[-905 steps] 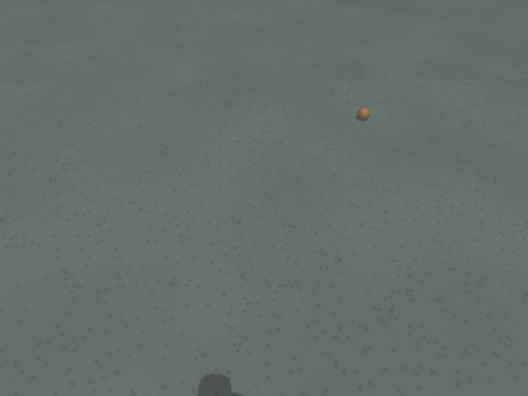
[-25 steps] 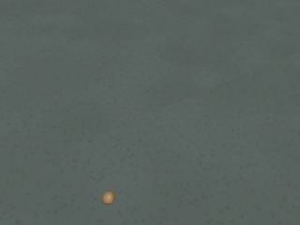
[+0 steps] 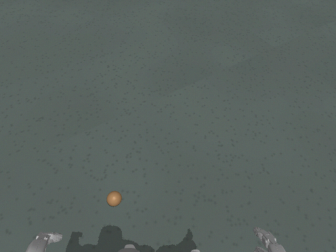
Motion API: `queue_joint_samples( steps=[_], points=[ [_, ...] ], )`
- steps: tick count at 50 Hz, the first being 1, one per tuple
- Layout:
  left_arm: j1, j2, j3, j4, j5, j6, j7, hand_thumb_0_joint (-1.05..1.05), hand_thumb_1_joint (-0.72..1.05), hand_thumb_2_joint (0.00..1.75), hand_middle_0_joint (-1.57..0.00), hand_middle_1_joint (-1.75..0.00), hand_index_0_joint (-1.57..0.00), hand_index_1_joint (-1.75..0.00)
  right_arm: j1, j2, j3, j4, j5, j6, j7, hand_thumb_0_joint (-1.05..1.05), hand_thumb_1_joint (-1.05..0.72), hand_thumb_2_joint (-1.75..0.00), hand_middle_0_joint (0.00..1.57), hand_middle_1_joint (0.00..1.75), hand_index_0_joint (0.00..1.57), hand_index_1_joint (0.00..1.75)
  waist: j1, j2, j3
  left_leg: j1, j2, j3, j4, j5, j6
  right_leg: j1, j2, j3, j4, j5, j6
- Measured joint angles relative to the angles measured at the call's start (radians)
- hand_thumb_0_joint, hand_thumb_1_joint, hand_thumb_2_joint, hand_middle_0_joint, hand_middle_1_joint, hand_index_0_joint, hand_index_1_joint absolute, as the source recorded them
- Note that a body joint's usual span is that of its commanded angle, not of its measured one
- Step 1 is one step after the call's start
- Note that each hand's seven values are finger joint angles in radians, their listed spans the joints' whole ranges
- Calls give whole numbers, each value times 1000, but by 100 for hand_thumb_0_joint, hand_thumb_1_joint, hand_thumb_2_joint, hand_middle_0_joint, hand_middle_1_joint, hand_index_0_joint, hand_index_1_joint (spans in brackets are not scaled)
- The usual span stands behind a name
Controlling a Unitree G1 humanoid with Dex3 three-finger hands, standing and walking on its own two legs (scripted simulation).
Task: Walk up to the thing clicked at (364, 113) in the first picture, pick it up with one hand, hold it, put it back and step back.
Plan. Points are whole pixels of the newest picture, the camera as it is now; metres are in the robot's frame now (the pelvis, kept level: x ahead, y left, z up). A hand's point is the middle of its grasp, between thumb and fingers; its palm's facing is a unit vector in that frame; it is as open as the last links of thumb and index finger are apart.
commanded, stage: rise first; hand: left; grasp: from above
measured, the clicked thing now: (114, 198) +0.44 +0.26 -0.68
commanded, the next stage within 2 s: none
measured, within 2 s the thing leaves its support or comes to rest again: neither
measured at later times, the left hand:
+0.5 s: hand out of the picture +0.12 +0.27 -0.19, palm faces -0.17 -0.86 -0.48, open 14.1 cm
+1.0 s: hand (78, 231) +0.24 +0.31 -0.37, palm faces -0.46 -0.43 -0.78, open 14.0 cm
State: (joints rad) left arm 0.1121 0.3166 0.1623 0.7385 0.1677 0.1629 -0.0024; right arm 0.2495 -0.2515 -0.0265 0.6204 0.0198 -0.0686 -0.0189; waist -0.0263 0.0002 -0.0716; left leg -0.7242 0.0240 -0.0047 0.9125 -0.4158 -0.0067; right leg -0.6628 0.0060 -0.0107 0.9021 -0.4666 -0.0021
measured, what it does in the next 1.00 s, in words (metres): lowers itself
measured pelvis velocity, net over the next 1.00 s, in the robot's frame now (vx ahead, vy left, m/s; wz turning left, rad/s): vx -0.07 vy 0.00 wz -0.05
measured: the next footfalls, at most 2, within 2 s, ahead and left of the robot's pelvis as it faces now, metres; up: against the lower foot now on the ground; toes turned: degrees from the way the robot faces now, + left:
none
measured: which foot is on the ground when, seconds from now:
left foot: down 0.00-1.00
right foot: down 0.00-1.00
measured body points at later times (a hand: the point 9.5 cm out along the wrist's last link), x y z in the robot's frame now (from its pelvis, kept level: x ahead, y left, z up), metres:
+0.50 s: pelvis -0.01 +0.01 -0.06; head +0.10 +0.02 +0.38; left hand +0.13 +0.31 -0.16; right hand +0.17 -0.24 -0.14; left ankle +0.02 +0.12 -0.69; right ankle -0.02 -0.12 -0.69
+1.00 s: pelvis -0.07 +0.00 -0.23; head +0.13 +0.02 +0.17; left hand +0.26 +0.33 -0.33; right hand +0.10 -0.27 -0.36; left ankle +0.01 +0.12 -0.69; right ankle -0.02 -0.12 -0.69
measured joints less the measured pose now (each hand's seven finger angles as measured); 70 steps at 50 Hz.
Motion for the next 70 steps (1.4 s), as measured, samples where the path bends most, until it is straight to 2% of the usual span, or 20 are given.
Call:
queue_joint_samples(
  steps=[7,16,25,29,33,40,45,54,60,70],
  points=[
    [86,7,-13,-169,15,39,-6,0,-50,99,-8,-107,-8,-107,-29,3,-3,-37,-10,-34,-13,1,-90,-90,21,30,20,30,2,1,-20,-112,3,-11,123,-55,1,-103,3,-10,112,-53,1],
    [146,11,-24,-291,47,76,0,0,-53,97,-7,-108,-8,-107,-52,13,7,-78,-20,-68,-19,1,-90,-89,21,30,20,30,0,5,-45,-223,7,-23,229,-96,2,-206,8,-19,208,-92,2],
    [184,19,-33,-368,77,72,10,0,-51,96,-7,-108,-8,-107,-57,16,8,-91,-23,-87,-10,1,-88,-89,21,30,20,30,1,8,-62,-337,7,-28,334,-128,4,-315,8,-23,309,-125,4],
    [162,32,-41,-353,112,47,16,0,-52,96,-7,-108,-8,-107,-64,10,8,-92,-22,-98,-6,1,-88,-89,21,30,20,30,2,13,-71,-407,5,-31,392,-141,6,-383,6,-25,369,-141,6],
    [82,61,-38,-272,175,-12,21,0,-53,96,-7,-108,-8,-107,-81,-2,6,-82,-23,-121,6,1,-88,-89,21,30,20,30,3,7,-83,-516,2,-30,478,-158,6,-495,3,-22,466,-165,5],
    [-119,124,-32,-127,339,-158,42,0,-52,97,-7,-108,-8,-107,-134,-31,-9,-25,-25,-149,28,1,-88,-89,21,30,20,30,6,0,-103,-770,4,-28,690,-202,5,-753,5,-17,692,-219,6],
    [-273,173,-16,-28,453,-243,69,0,-53,98,-8,-109,-9,-108,-167,-45,-18,17,-27,-136,48,1,-89,-89,21,30,20,30,9,4,-104,-955,10,-35,842,-224,4,-937,12,-21,846,-245,3],
    [-535,263,1,156,647,-351,109,0,-53,101,-7,-110,-8,-109,-172,-40,-23,84,-51,-84,84,1,-88,-89,21,30,20,30,15,6,-69,-1216,22,-62,1068,-227,-1,-1193,28,-41,1069,-250,-2],
    [-648,329,22,258,748,-400,127,0,-52,102,-6,-109,-7,-109,-147,-27,-14,109,-66,-43,93,1,-87,-89,21,30,20,30,-5,3,-39,-1328,25,-82,1171,-211,-2,-1300,35,-57,1167,-233,-2],
    [-767,414,15,395,895,-480,187,0,-51,101,-6,-107,-7,-106,-106,-25,9,131,-94,12,108,1,-87,-89,21,30,20,30,-56,-9,-15,-1440,20,-106,1281,-191,5,-1395,36,-76,1262,-215,6]
  ],
)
